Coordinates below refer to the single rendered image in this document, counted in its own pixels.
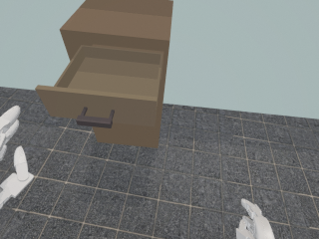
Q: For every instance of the robot right hand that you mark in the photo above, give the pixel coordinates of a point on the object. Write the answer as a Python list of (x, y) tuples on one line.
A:
[(258, 228)]

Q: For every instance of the handle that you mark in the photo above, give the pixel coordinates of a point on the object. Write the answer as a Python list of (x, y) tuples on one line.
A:
[(95, 121)]

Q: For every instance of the drawer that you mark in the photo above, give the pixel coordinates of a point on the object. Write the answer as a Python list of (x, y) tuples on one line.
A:
[(104, 79)]

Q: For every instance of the cabinet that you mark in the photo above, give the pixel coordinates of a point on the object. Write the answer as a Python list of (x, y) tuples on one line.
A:
[(136, 25)]

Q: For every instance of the robot left hand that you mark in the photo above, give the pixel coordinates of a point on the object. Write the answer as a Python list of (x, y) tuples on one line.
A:
[(15, 183)]

